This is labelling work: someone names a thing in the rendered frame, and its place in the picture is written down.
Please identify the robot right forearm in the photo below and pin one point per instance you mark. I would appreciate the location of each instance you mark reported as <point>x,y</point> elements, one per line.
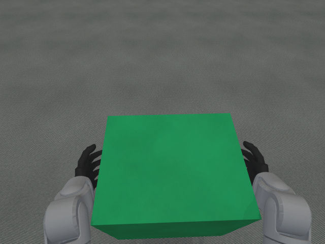
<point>287,216</point>

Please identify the carton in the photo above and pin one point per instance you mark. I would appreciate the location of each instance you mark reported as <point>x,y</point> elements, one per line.
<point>173,175</point>

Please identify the robot right hand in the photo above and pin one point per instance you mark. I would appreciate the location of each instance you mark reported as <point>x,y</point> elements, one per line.
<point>256,163</point>

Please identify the robot left forearm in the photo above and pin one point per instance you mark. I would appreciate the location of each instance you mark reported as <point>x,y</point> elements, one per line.
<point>66,220</point>

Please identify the robot left hand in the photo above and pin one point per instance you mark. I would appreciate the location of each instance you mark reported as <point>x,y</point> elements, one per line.
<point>86,166</point>

